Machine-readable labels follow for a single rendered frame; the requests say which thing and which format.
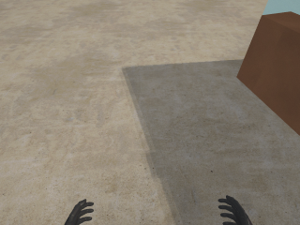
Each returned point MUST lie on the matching pedestal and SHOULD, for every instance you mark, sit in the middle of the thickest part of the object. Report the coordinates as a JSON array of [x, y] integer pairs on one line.
[[271, 67]]

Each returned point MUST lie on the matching robot right hand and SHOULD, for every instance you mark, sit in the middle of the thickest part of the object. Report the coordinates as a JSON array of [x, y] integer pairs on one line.
[[238, 213]]

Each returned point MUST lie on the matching robot left hand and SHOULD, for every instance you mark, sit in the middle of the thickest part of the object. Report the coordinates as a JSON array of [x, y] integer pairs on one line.
[[75, 218]]

